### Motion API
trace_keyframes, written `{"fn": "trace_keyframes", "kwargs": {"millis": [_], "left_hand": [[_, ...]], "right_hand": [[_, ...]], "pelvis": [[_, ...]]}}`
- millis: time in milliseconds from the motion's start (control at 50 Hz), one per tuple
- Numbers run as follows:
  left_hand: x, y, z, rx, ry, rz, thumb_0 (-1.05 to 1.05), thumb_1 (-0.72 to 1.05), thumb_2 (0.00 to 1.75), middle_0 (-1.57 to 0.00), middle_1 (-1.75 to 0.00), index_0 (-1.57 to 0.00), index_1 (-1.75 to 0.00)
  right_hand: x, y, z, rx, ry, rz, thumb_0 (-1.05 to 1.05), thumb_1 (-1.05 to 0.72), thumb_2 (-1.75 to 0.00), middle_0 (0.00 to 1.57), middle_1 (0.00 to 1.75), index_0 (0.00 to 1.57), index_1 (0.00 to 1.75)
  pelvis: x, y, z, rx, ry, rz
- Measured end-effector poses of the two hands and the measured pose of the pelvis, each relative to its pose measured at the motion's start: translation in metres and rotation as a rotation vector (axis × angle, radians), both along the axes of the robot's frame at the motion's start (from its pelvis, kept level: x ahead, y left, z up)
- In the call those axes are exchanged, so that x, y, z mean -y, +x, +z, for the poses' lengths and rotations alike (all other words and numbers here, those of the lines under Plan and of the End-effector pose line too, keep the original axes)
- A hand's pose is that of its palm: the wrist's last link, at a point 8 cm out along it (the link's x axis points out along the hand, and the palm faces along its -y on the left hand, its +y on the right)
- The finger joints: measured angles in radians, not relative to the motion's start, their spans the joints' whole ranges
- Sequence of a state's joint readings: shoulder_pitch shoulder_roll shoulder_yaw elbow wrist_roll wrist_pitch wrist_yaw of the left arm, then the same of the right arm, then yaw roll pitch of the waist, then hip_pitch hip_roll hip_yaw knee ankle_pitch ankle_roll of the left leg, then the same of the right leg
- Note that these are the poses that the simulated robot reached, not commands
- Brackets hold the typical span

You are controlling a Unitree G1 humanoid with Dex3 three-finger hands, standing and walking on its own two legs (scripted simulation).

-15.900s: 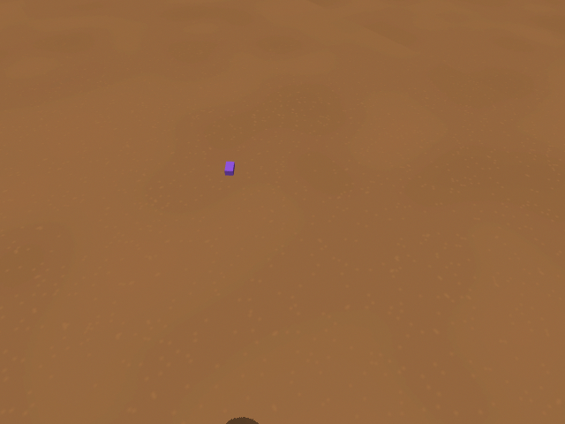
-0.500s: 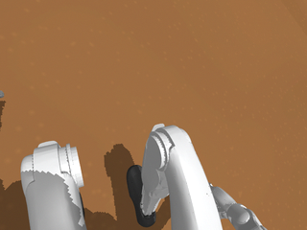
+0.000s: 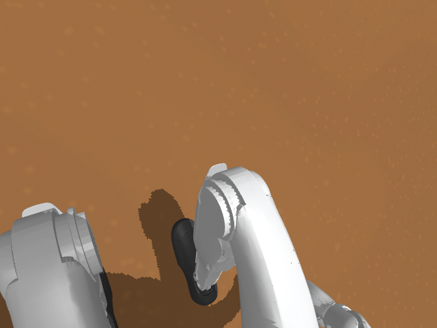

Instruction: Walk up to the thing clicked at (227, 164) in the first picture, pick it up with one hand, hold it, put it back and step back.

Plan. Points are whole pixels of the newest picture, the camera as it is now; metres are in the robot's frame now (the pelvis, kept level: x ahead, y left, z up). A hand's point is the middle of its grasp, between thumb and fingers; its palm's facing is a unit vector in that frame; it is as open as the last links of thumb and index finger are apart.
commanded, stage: rest palm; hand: left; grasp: from above
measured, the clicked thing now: out of the picture +0.38 +0.37 -0.28
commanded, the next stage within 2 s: close in 0.84 s
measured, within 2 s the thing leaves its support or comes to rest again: neither
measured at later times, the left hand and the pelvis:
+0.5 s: hand out of the picture +0.37 +0.37 -0.26, palm faces -0.42 -0.15 -0.90, open 14.2 cm; pelvis +0.00 +0.01 +0.00, yaw -1 degrees
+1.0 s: hand out of the picture +0.36 +0.35 -0.25, palm faces -0.46 -0.18 -0.87, open 14.2 cm; pelvis -0.01 +0.01 +0.00, yaw -3 degrees
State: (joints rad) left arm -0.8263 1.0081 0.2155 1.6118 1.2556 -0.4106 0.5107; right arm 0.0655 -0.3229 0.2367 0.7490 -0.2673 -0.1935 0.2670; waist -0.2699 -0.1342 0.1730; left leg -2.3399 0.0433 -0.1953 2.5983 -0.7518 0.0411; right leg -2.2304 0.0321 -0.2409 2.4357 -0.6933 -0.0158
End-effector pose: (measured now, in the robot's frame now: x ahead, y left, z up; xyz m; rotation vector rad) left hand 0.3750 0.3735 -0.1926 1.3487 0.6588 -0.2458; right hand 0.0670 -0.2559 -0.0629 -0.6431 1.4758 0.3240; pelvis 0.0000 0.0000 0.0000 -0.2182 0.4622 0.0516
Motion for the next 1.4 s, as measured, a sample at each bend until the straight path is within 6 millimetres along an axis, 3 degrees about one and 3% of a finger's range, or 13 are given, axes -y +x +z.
{"fn": "trace_keyframes", "kwargs": {"millis": [100, 260, 440, 580, 720, 880, 1040, 1180, 1300, 1400], "left_hand": [[0.013, -0.001, 0.004, 0.09, -0.047, -0.087, 0.0, -0.53, 0.96, -0.07, -1.01, -0.07, -1.01], [0.026, -0.011, 0.003, 0.175, 0.026, -0.176, 0.0, -0.5, 0.95, -0.07, -0.98, -0.08, -0.98], [0.015, 0.0, 0.0, 0.177, 0.118, -0.029, 0.0, -0.51, 0.95, -0.07, -0.97, -0.08, -0.97], [0.0, 0.006, -0.011, 0.056, 0.104, 0.083, 0.0, -0.52, 0.96, -0.08, -0.99, -0.08, -1.0], [-0.003, 0.011, -0.005, -0.013, 0.084, 0.031, 0.0, -0.53, 0.97, -0.08, -1.03, -0.05, -1.02], [0.003, -0.001, -0.005, 0.03, 0.014, -0.029, 0.0, -0.53, 0.98, -0.04, -1.01, -0.06, -1.02], [0.019, -0.006, -0.003, 0.143, -0.003, -0.138, 0.0, -0.5, 0.97, -0.07, -0.98, -0.08, -0.99], [0.02, -0.001, -0.005, 0.19, 0.067, -0.138, 0.0, -0.4, 0.91, -0.14, -0.92, -0.15, -0.93], [0.01, 0.008, -0.009, 0.15, 0.11, -0.026, 0.0, -0.33, 0.85, -0.2, -0.86, -0.2, -0.86], [0.007, 0.013, -0.007, 0.109, 0.096, 0.028, 0.0, -0.3, 0.8, -0.24, -0.84, -0.26, -0.84]], "right_hand": [[-0.002, 0.008, 0.009, 0.02, -0.043, 0.043, 0.0, -0.9, -0.89, 0.2, 0.3, 0.2, 0.3], [-0.01, 0.038, 0.019, 0.115, -0.053, 0.123, 0.0, -0.9, -0.89, 0.2, 0.3, 0.2, 0.3], [-0.016, 0.057, 0.016, 0.187, 0.024, 0.159, 0.0, -0.9, -0.89, 0.2, 0.3, 0.2, 0.3], [-0.012, 0.042, 0.008, 0.138, 0.047, 0.102, 0.0, -0.9, -0.89, 0.2, 0.3, 0.2, 0.3], [-0.014, 0.018, 0.001, 0.048, 0.07, 0.072, 0.0, -0.91, -0.9, 0.2, 0.3, 0.2, 0.3], [-0.018, 0.004, 0.006, 0.029, 0.039, 0.093, 0.0, -0.9, -0.9, 0.2, 0.3, 0.2, 0.3], [-0.018, 0.018, 0.021, 0.075, -0.026, 0.147, 0.0, -0.9, -0.89, 0.2, 0.3, 0.21, 0.3], [-0.014, 0.038, 0.032, 0.141, -0.046, 0.177, 0.0, -0.89, -0.89, 0.2, 0.3, 0.2, 0.3], [-0.013, 0.048, 0.031, 0.169, -0.009, 0.177, 0.0, -0.89, -0.89, 0.2, 0.3, 0.2, 0.3], [-0.013, 0.042, 0.019, 0.144, 0.039, 0.152, 0.0, -0.89, -0.89, 0.2, 0.3, 0.2, 0.3]], "pelvis": [[-0.003, -0.002, 0.001, 0.022, -0.021, -0.009], [-0.009, -0.006, 0.002, 0.021, -0.04, -0.018], [-0.008, -0.006, -0.005, 0.008, -0.029, -0.01], [-0.005, -0.001, -0.003, -0.012, -0.024, -0.002], [-0.002, 0.0, 0.001, -0.001, -0.02, -0.007], [-0.003, -0.006, 0.001, 0.042, -0.032, -0.021], [-0.007, -0.009, 0.003, 0.051, -0.051, -0.026], [-0.011, -0.009, 0.0, 0.039, -0.059, -0.026], [-0.01, -0.007, -0.003, 0.023, -0.052, -0.018], [-0.007, -0.004, -0.002, 0.009, -0.042, -0.01]]}}
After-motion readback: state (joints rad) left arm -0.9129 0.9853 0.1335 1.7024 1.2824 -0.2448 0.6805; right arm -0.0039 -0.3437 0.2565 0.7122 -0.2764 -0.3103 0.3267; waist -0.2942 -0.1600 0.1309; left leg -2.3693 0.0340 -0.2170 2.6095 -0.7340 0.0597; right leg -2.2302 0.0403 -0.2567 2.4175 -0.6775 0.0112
